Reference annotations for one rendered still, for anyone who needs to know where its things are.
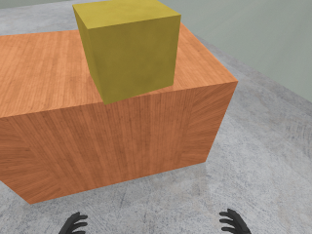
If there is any pedestal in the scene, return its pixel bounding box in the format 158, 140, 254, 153
0, 22, 239, 205

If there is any robot left hand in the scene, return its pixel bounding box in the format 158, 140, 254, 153
58, 212, 88, 234

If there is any robot right hand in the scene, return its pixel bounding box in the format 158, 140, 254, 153
219, 209, 252, 234

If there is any carton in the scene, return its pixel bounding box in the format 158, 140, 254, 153
72, 0, 181, 105

